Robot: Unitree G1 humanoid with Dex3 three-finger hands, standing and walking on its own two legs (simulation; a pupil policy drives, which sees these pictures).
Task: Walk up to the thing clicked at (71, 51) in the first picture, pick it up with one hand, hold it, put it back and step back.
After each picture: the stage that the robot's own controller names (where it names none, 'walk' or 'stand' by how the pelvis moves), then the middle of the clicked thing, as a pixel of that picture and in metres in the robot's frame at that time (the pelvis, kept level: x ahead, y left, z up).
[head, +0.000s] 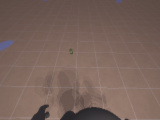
stand; (71, 51) +1.29 +0.38 -0.72
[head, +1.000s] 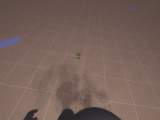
walk; (78, 55) +1.20 +0.15 -0.71
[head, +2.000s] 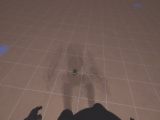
walk; (74, 72) +0.74 +0.16 -0.71
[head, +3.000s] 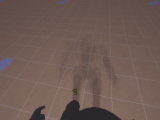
walk; (75, 91) +0.41 +0.21 -0.71
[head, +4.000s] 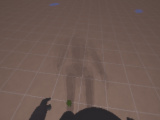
stand; (69, 103) +0.28 +0.19 -0.72
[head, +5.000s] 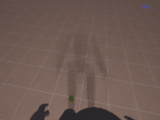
stand; (71, 99) +0.30 +0.17 -0.72
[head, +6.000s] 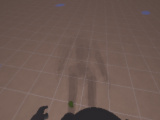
stand; (70, 104) +0.28 +0.17 -0.73
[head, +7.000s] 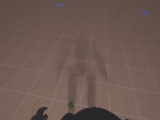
stand; (70, 105) +0.27 +0.17 -0.73
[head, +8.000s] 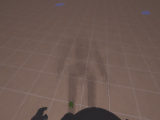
stand; (71, 105) +0.27 +0.17 -0.73
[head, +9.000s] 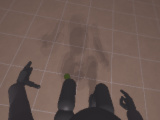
go down; (67, 77) +0.33 +0.18 -0.47
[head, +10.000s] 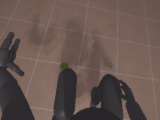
go down; (64, 67) +0.37 +0.21 -0.31
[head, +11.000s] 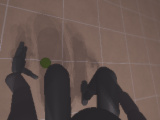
close in; (45, 63) +0.34 +0.24 -0.23
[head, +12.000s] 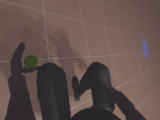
close; (30, 63) +0.35 +0.25 -0.21
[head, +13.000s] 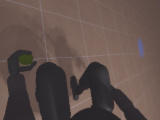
close; (26, 61) +0.36 +0.26 -0.21
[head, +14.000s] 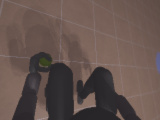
lift; (45, 63) +0.33 +0.24 -0.16
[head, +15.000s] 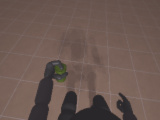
lift; (60, 73) +0.31 +0.18 +0.02
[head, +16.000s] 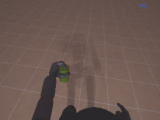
hold; (64, 73) +0.32 +0.17 +0.01
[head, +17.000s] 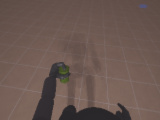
hold; (64, 74) +0.32 +0.17 +0.00
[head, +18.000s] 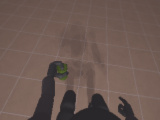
crouch; (62, 72) +0.33 +0.18 -0.05
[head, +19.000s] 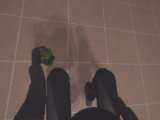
lower; (47, 57) +0.40 +0.24 -0.14
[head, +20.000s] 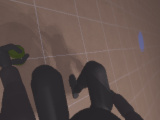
lower; (18, 56) +0.39 +0.28 -0.22
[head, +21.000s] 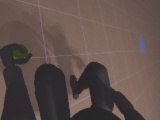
lower; (21, 55) +0.39 +0.28 -0.22
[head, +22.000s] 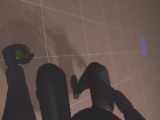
lower; (23, 55) +0.38 +0.28 -0.22
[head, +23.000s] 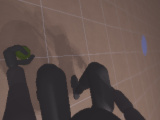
lower; (23, 56) +0.38 +0.28 -0.22
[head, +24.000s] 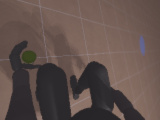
open; (28, 59) +0.36 +0.25 -0.22
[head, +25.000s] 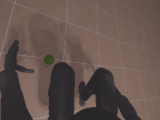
stand; (48, 61) +0.36 +0.23 -0.24
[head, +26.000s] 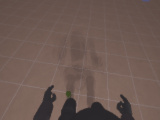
stand; (68, 94) +0.32 +0.17 -0.62
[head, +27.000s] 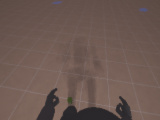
stand; (70, 100) +0.32 +0.18 -0.67
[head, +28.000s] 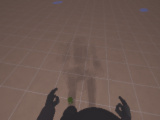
stand; (70, 100) +0.32 +0.17 -0.67
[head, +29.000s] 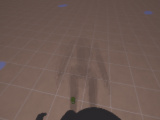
stand; (73, 100) +0.33 +0.17 -0.72
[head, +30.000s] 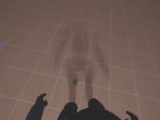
walk; (75, 82) +0.44 +0.12 -0.71
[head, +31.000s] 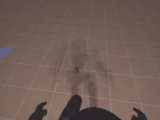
walk; (76, 69) +0.71 +0.21 -0.70
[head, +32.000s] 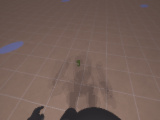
stand; (78, 63) +0.98 +0.19 -0.70
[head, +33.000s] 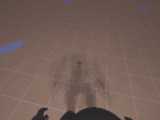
stand; (79, 64) +0.97 +0.16 -0.72
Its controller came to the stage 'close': yes
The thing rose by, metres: 0.72
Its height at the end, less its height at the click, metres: +0.00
